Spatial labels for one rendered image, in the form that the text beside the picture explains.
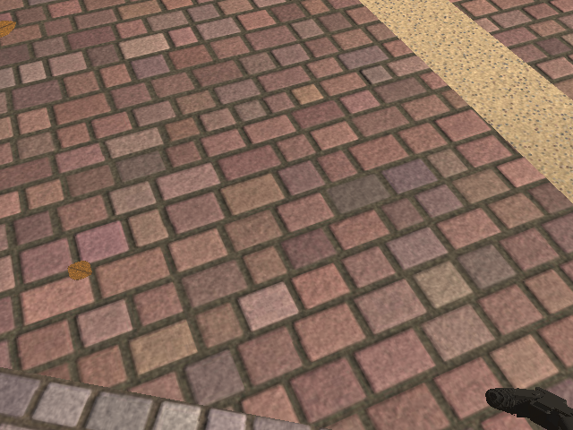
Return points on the robot right hand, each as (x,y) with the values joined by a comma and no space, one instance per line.
(542,407)

